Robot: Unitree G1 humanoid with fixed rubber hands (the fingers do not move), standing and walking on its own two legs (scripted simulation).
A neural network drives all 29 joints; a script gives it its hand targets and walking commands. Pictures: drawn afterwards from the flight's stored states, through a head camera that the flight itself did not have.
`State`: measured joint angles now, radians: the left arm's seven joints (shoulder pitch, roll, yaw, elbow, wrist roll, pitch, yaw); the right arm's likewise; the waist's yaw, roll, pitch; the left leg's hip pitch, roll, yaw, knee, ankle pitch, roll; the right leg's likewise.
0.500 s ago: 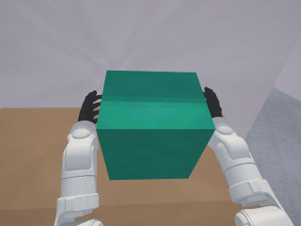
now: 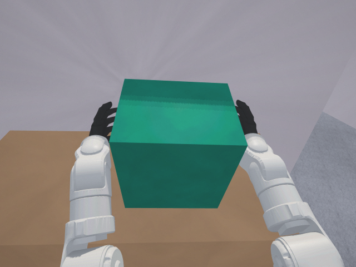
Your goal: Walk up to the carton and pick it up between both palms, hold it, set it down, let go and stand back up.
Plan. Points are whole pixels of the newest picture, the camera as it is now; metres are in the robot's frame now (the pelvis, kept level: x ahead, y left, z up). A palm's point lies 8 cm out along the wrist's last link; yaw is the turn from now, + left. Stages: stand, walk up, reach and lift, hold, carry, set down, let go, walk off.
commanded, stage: hold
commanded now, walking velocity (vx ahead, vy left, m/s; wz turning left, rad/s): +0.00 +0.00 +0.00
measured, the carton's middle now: (174, 148) +0.37 +0.02 +0.15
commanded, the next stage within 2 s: none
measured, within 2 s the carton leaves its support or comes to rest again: neither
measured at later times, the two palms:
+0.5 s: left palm (105, 140) +0.36 +0.17 +0.18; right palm (248, 134) +0.37 -0.15 +0.19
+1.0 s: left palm (106, 137) +0.36 +0.17 +0.18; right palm (248, 134) +0.37 -0.15 +0.19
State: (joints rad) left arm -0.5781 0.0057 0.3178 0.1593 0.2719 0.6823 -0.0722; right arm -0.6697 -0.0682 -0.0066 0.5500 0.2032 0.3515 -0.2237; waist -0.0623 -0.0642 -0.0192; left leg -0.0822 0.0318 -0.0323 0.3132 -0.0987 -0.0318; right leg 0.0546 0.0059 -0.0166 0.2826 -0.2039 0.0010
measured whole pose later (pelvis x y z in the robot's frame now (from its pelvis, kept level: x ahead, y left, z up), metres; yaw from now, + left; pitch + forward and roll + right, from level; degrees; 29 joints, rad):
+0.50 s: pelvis +0.01 +0.00 +0.00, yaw +0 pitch -7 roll -1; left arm -0.53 -0.01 0.27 0.13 0.24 0.67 -0.01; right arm -0.66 -0.09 0.00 0.55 0.23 0.32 -0.20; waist -0.07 -0.07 -0.03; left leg -0.10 0.03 -0.03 0.34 -0.12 -0.03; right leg 0.05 0.01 -0.01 0.28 -0.21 0.00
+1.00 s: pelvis +0.01 +0.00 +0.00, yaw +0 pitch -6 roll +0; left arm -0.56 0.00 0.29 0.13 0.25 0.67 -0.04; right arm -0.65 -0.08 -0.01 0.50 0.22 0.34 -0.22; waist -0.06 -0.06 -0.01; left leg -0.10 0.04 -0.03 0.32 -0.11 -0.04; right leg 0.03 0.01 -0.02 0.29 -0.21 0.00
